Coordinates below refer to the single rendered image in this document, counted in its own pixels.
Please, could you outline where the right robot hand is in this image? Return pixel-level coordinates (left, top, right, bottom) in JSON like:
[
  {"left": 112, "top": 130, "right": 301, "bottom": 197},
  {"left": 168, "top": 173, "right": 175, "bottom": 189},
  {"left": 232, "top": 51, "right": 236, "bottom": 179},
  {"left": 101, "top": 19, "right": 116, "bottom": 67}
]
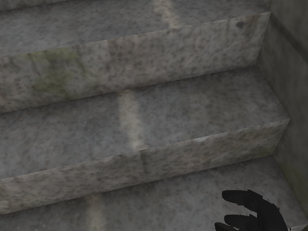
[{"left": 215, "top": 190, "right": 292, "bottom": 231}]

